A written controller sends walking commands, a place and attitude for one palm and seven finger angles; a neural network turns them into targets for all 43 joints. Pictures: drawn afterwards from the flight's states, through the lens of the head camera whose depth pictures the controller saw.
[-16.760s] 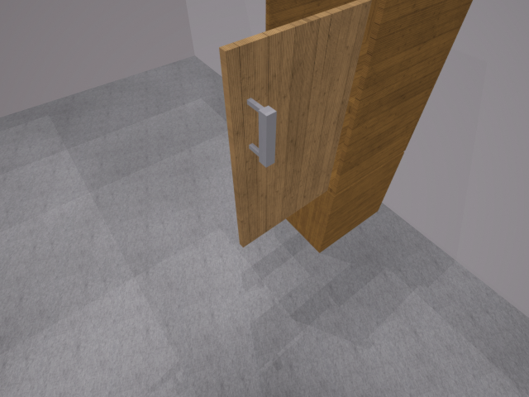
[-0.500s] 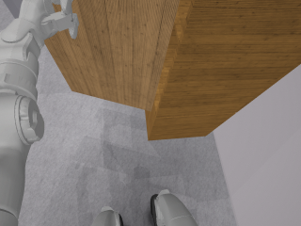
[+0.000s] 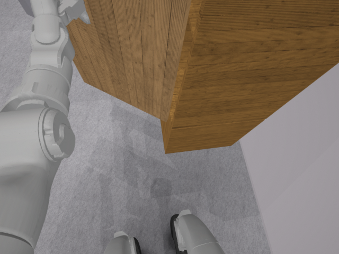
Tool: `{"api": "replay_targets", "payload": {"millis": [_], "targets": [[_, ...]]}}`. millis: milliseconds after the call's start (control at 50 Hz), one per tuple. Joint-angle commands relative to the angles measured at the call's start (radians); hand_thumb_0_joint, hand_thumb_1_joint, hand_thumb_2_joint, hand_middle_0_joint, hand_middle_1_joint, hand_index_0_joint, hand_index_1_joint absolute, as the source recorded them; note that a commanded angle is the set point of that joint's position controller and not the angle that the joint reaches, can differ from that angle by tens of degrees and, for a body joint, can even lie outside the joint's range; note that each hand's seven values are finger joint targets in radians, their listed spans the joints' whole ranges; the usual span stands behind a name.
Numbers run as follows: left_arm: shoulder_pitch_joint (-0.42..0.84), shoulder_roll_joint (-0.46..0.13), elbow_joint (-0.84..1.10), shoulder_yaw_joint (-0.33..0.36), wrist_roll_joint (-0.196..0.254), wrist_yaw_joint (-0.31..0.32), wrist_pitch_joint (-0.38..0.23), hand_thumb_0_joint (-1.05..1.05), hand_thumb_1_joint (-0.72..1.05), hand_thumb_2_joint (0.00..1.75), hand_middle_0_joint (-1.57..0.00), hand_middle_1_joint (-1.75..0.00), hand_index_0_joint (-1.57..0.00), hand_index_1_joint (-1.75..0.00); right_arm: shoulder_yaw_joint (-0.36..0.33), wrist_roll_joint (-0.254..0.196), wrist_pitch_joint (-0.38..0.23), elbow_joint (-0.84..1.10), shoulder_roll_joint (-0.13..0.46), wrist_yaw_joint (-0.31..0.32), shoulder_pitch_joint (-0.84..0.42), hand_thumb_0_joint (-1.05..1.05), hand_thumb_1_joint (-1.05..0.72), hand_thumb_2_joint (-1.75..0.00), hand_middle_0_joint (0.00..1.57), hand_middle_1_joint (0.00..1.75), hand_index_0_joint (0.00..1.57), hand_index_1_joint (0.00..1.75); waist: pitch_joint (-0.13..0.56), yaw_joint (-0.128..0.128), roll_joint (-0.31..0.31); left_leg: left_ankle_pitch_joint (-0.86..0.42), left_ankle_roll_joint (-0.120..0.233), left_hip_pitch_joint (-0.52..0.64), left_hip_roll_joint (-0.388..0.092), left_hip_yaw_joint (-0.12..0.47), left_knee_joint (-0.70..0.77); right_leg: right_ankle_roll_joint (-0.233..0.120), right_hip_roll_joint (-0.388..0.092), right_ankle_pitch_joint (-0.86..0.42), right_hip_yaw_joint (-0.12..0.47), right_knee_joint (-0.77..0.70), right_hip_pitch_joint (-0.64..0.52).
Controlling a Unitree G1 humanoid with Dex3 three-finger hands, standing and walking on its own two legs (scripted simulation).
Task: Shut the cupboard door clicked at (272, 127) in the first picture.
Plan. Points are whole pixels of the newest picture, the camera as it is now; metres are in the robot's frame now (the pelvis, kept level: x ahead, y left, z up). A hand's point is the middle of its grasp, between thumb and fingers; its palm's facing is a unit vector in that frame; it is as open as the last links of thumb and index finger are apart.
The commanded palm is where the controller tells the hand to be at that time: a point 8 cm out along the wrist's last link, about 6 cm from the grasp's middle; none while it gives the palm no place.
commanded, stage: pull the fist back off the door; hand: left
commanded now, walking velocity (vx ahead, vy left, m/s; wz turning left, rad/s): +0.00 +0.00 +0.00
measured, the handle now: out of the picture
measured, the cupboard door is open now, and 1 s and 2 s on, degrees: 55 55 55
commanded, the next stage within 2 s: draw the hand back to the body in 0.66 s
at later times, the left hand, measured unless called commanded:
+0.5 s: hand (79, 39) +0.52 +0.07 +0.14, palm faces -0.02 -1.00 -0.02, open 3.1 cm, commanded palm +0.49 +0.12 +0.15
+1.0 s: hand (59, 61) +0.46 +0.10 +0.15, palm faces +0.00 -1.00 -0.02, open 3.1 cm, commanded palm +0.41 +0.16 +0.16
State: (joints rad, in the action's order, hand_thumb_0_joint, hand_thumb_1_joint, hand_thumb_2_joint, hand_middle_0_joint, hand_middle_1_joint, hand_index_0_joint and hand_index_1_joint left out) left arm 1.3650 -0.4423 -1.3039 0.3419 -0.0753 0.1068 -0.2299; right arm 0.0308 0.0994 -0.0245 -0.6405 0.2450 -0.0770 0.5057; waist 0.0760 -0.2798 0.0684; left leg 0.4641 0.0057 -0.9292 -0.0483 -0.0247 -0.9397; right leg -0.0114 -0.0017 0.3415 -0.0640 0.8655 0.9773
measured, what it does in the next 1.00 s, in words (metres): stands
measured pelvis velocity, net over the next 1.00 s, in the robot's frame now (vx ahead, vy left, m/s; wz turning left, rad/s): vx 0.00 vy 0.00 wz -0.03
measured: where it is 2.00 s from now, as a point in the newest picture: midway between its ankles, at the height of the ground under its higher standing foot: outside the picture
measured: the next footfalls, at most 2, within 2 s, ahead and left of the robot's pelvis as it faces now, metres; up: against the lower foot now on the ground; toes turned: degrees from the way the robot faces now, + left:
none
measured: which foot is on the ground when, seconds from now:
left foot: down 0.00-1.00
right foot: down 0.00-1.00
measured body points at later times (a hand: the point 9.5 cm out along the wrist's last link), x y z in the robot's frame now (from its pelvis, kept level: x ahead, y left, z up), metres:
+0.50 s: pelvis +0.01 +0.00 +0.03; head +0.11 -0.01 +0.47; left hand +0.51 +0.13 +0.14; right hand +0.00 -0.27 -0.09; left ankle -0.03 +0.11 -0.68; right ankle +0.02 -0.12 -0.68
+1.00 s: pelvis +0.00 +0.00 +0.03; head +0.05 -0.02 +0.48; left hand +0.46 +0.15 +0.16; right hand +0.01 -0.25 -0.10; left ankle -0.03 +0.11 -0.68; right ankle +0.02 -0.12 -0.68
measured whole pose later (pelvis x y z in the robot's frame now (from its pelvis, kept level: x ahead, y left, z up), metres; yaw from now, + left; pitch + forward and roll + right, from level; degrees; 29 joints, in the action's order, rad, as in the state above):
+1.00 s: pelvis +0.00 +0.00 +0.03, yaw -2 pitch +11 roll +0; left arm 0.74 -0.22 -0.93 0.26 0.09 -0.03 -0.33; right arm -0.01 -0.01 0.01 -0.64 0.25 -0.01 0.42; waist 0.09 -0.11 0.05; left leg 0.39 0.01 -0.51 -0.03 -0.08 -0.71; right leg -0.01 0.00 0.29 0.00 0.70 0.61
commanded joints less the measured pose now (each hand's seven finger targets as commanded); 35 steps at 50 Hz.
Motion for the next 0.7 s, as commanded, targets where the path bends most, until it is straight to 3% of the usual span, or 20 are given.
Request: {"api": "replay_targets", "payload": {"millis": [0, 20, 60, 100, 140, 160, 200, 220, 280, 320, 340, 400, 420, 440, 480, 540, 560, 600, 660, 680], "targets": [[0.501, -0.183, 0.231, 0.007, 0.003, -0.041, -0.069, 0.0, 0.9, 0.9, -1.3, -1.5, -1.3, -1.5, -0.085, -0.025, 0.033, 0.006, 0.197, 0.014, 0.266, 0.0, -0.9, -0.9, 0.2, 0.3, 0.2, 0.3, 0.674, -0.005, 0.057, -0.527, 0.016, 0.408, 0.049, 0.045, 0.107, 0.002, 0.037, -0.526, 0.038, -0.108, -0.502], [0.505, -0.182, 0.252, 0.01, 0.023, -0.052, -0.071, 0.0, 0.9, 0.9, -1.3, -1.5, -1.3, -1.5, -0.083, -0.03, 0.037, 0.01, 0.196, 0.022, 0.263, 0.0, -0.9, -0.9, 0.2, 0.3, 0.2, 0.3, 0.672, -0.002, 0.075, -0.523, 0.015, 0.424, 0.051, 0.043, 0.121, 0.001, 0.037, -0.533, 0.04, -0.118, -0.518], [0.482, -0.215, 0.274, 0.06, 0.052, -0.053, -0.091, 0.0, 0.9, 0.9, -1.3, -1.5, -1.3, -1.5, -0.08, -0.036, 0.035, 0.014, 0.188, 0.03, 0.248, 0.0, -0.9, -0.9, 0.2, 0.3, 0.2, 0.3, 0.65, 0.016, 0.054, -0.503, 0.017, 0.419, 0.052, 0.035, 0.14, 0.003, 0.04, -0.535, 0.043, -0.134, -0.551], [0.441, -0.184, 0.301, 0.046, 0.062, -0.048, -0.13, 0.0, 0.9, 0.9, -1.3, -1.5, -1.3, -1.5, -0.081, -0.035, 0.027, 0.016, 0.177, 0.031, 0.233, 0.0, -0.9, -0.9, 0.2, 0.3, 0.2, 0.3, 0.615, 0.022, 0.031, -0.486, 0.019, 0.408, 0.055, 0.022, 0.158, 0.005, 0.041, -0.542, 0.044, -0.146, -0.578], [0.341, -0.175, 0.302, 0.052, 0.062, -0.045, -0.168, 0.0, 0.9, 0.9, -1.3, -1.5, -1.3, -1.5, -0.083, -0.038, 0.019, 0.016, 0.174, 0.03, 0.223, 0.0, -0.9, -0.9, 0.2, 0.3, 0.2, 0.3, 0.594, 0.05, 0.033, -0.511, 0.016, 0.422, 0.057, 0.015, 0.167, 0.001, 0.041, -0.566, 0.042, -0.146, -0.592], [0.262, -0.165, 0.259, 0.046, 0.056, -0.048, -0.168, 0.0, 0.9, 0.9, -1.3, -1.5, -1.3, -1.5, -0.085, -0.041, 0.023, 0.015, 0.174, 0.028, 0.217, 0.0, -0.9, -0.9, 0.2, 0.3, 0.2, 0.3, 0.559, 0.059, 0.004, -0.504, 0.016, 0.402, 0.056, 0.01, 0.175, 0.001, 0.04, -0.561, 0.04, -0.147, -0.598], [0.196, -0.064, 0.213, -0.029, 0.055, -0.061, -0.152, 0.0, 0.9, 0.9, -1.3, -1.5, -1.3, -1.5, -0.09, -0.048, 0.028, 0.012, 0.174, 0.023, 0.205, 0.0, -0.9, -0.9, 0.2, 0.3, 0.2, 0.3, 0.481, 0.049, -0.038, -0.468, 0.017, 0.388, 0.056, 0.001, 0.194, 0.003, 0.04, -0.535, 0.035, -0.167, -0.577], [0.167, -0.043, 0.186, -0.043, 0.063, -0.069, -0.141, 0.0, 0.9, 0.9, -1.3, -1.5, -1.3, -1.5, -0.092, -0.057, 0.032, 0.014, 0.173, 0.025, 0.201, 0.0, -0.9, -0.9, 0.2, 0.3, 0.2, 0.3, 0.445, 0.051, -0.028, -0.461, 0.016, 0.396, 0.055, -0.004, 0.201, 0.002, 0.039, -0.519, 0.031, -0.175, -0.568], [0.138, -0.026, 0.225, -0.029, 0.11, -0.083, -0.125, 0.0, 0.9, 0.9, -1.3, -1.5, -1.3, -1.5, -0.095, -0.066, 0.038, 0.025, 0.179, 0.03, 0.168, 0.0, -0.9, -0.9, 0.2, 0.3, 0.2, 0.3, 0.435, 0.068, -0.077, -0.425, 0.018, 0.396, 0.06, -0.011, 0.221, 0.002, 0.039, -0.506, 0.035, -0.191, -0.594], [0.19, 0.02, 0.305, -0.071, 0.125, -0.086, -0.149, 0.0, 0.9, 0.9, -1.3, -1.5, -1.3, -1.5, -0.098, -0.07, 0.036, 0.028, 0.17, 0.036, 0.15, 0.0, -0.9, -0.9, 0.2, 0.3, 0.2, 0.3, 0.442, 0.061, -0.038, -0.432, 0.018, 0.443, 0.062, -0.013, 0.227, 0.003, 0.035, -0.504, 0.036, -0.193, -0.59], [0.185, -0.007, 0.352, -0.043, 0.13, -0.083, -0.17, 0.0, 0.9, 0.9, -1.3, -1.5, -1.3, -1.5, -0.101, -0.069, 0.031, 0.026, 0.17, 0.038, 0.139, 0.0, -0.9, -0.9, 0.2, 0.3, 0.2, 0.3, 0.474, 0.08, -0.02, -0.452, 0.017, 0.471, 0.061, -0.009, 0.22, 0.001, 0.035, -0.511, 0.039, -0.187, -0.592], [0.132, 0.034, 0.41, -0.085, 0.128, -0.086, -0.207, 0.0, 0.9, 0.9, -1.3, -1.5, -1.3, -1.5, -0.1, -0.074, 0.025, 0.03, 0.156, 0.04, 0.099, 0.0, -0.9, -0.9, 0.2, 0.3, 0.2, 0.3, 0.489, 0.102, -0.006, -0.478, 0.013, 0.499, 0.06, -0.009, 0.222, -0.002, 0.033, -0.524, 0.04, -0.176, -0.605], [0.15, 0.083, 0.434, -0.128, 0.132, -0.086, -0.215, 0.0, 0.9, 0.9, -1.3, -1.5, -1.3, -1.5, -0.102, -0.077, 0.022, 0.03, 0.153, 0.044, 0.094, 0.0, -0.9, -0.9, 0.2, 0.3, 0.2, 0.3, 0.48, 0.083, -0.01, -0.486, 0.016, 0.521, 0.059, -0.005, 0.22, 0.002, 0.033, -0.518, 0.035, -0.176, -0.587], [0.118, 0.052, 0.423, -0.099, 0.129, -0.083, -0.214, 0.0, 0.9, 0.9, -1.3, -1.5, -1.3, -1.5, -0.105, -0.08, 0.021, 0.023, 0.156, 0.045, 0.085, 0.0, -0.9, -0.9, 0.2, 0.3, 0.2, 0.3, 0.479, 0.103, -0.012, -0.469, 0.012, 0.52, 0.056, -0.002, 0.221, 0.0, 0.033, -0.496, 0.035, -0.176, -0.58], [0.098, 0.07, 0.412, -0.115, 0.135, -0.082, -0.199, 0.0, 0.9, 0.9, -1.3, -1.5, -1.3, -1.5, -0.102, -0.086, 0.022, 0.025, 0.156, 0.051, 0.059, 0.0, -0.9, -0.9, 0.2, 0.3, 0.2, 0.3, 0.45, 0.099, -0.047, -0.429, 0.014, 0.498, 0.058, -0.006, 0.237, 0.001, 0.03, -0.478, 0.036, -0.186, -0.593], [0.118, 0.102, 0.466, -0.14, 0.145, -0.075, -0.196, 0.0, 0.9, 0.9, -1.3, -1.5, -1.3, -1.5, -0.099, -0.093, 0.016, 0.028, 0.15, 0.059, 0.027, 0.0, -0.9, -0.9, 0.2, 0.3, 0.2, 0.3, 0.464, 0.11, -0.005, -0.435, 0.008, 0.544, 0.057, 0.004, 0.246, -0.003, 0.028, -0.456, 0.032, -0.183, -0.581], [0.076, 0.115, 0.452, -0.138, 0.152, -0.074, -0.191, 0.0, 0.9, 0.9, -1.3, -1.5, -1.3, -1.5, -0.098, -0.094, 0.013, 0.03, 0.149, 0.06, 0.018, 0.0, -0.9, -0.9, 0.2, 0.3, 0.2, 0.3, 0.461, 0.117, -0.029, -0.433, 0.008, 0.545, 0.057, 0.005, 0.247, -0.004, 0.029, -0.451, 0.03, -0.185, -0.584], [0.119, 0.128, 0.445, -0.161, 0.153, -0.069, -0.19, 0.0, 0.9, 0.9, -1.3, -1.5, -1.3, -1.5, -0.095, -0.094, 0.009, 0.022, 0.148, 0.064, 0.006, 0.0, -0.9, -0.9, 0.2, 0.3, 0.2, 0.3, 0.413, 0.097, -0.074, -0.4, 0.01, 0.519, 0.056, 0.007, 0.256, 0.0, 0.028, -0.435, 0.029, -0.193, -0.58], [0.135, 0.11, 0.409, -0.15, 0.142, -0.056, -0.191, 0.0, 0.9, 0.9, -1.3, -1.5, -1.3, -1.5, -0.089, -0.094, 0.001, 0.013, 0.151, 0.069, -0.006, 0.0, -0.9, -0.9, 0.2, 0.3, 0.2, 0.3, 0.391, 0.1, -0.07, -0.363, 0.006, 0.507, 0.057, 0.016, 0.263, -0.002, 0.024, -0.39, 0.028, -0.189, -0.556], [0.117, 0.13, 0.369, -0.159, 0.141, -0.055, -0.184, 0.0, 0.9, 0.9, -1.3, -1.5, -1.3, -1.5, -0.086, -0.094, -0.001, 0.015, 0.15, 0.069, -0.012, 0.0, -0.9, -0.9, 0.2, 0.3, 0.2, 0.3, 0.37, 0.098, -0.08, -0.347, 0.007, 0.493, 0.058, 0.013, 0.263, -0.003, 0.025, -0.379, 0.029, -0.192, -0.545]]}}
